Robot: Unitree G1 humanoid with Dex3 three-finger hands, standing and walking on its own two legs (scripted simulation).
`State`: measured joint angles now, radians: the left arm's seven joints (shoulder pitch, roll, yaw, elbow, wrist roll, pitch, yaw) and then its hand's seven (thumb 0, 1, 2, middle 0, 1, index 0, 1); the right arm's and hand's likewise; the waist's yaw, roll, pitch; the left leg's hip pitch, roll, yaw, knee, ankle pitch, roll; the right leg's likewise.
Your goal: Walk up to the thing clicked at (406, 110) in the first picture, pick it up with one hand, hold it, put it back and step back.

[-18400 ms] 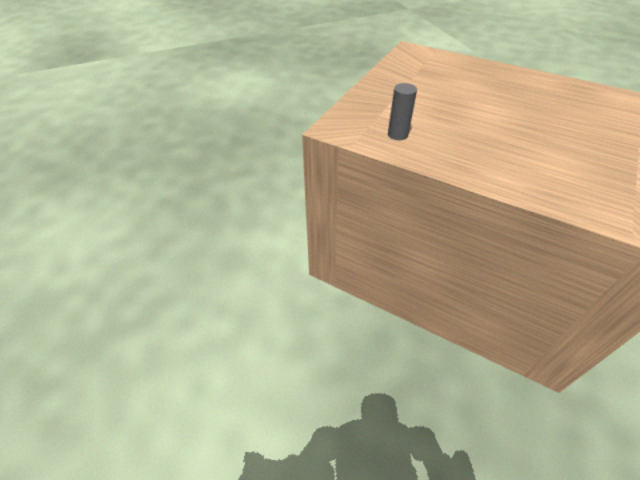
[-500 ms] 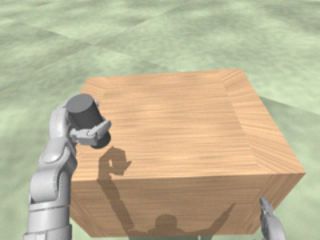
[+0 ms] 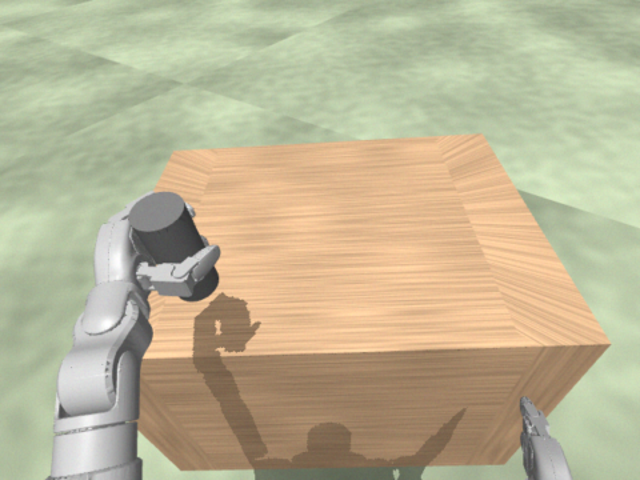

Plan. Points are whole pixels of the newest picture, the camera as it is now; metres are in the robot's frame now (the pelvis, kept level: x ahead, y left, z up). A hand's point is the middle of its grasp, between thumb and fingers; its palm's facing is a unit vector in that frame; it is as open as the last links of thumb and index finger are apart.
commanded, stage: crouch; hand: left
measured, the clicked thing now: (179, 251) +0.32 +0.18 +0.18
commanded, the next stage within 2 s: lower in 1.30 s
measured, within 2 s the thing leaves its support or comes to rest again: neither
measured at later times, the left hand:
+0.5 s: hand (177, 264) +0.38 +0.22 +0.09, palm faces +0.27 -0.96 -0.01, open 8.4 cm
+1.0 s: hand (179, 263) +0.42 +0.25 +0.05, palm faces +0.25 -0.97 -0.01, open 8.4 cm
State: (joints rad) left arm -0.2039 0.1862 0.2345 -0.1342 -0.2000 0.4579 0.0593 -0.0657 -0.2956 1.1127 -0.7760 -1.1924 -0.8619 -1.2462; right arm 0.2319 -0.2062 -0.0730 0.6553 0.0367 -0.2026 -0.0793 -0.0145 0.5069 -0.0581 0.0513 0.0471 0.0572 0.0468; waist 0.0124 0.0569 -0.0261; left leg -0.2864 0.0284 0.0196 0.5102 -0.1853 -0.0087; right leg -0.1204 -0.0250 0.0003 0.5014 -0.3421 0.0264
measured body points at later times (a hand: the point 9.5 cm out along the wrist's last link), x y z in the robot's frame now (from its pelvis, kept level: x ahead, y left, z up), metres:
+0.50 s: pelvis -0.01 +0.00 -0.01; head +0.01 +0.00 +0.44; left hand +0.36 +0.27 +0.10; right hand +0.14 -0.28 -0.08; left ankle +0.06 +0.13 -0.73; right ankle -0.04 -0.14 -0.73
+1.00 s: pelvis -0.02 +0.01 -0.02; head +0.05 +0.04 +0.42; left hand +0.41 +0.30 +0.05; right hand +0.13 -0.26 -0.09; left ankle +0.06 +0.13 -0.73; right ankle -0.04 -0.14 -0.73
